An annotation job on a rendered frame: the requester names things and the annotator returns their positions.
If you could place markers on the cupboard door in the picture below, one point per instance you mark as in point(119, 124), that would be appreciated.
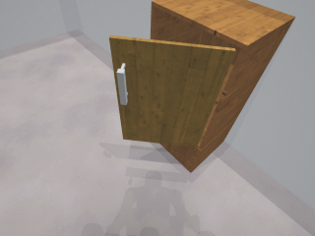
point(172, 88)

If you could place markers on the handle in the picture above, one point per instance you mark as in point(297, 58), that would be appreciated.
point(122, 87)

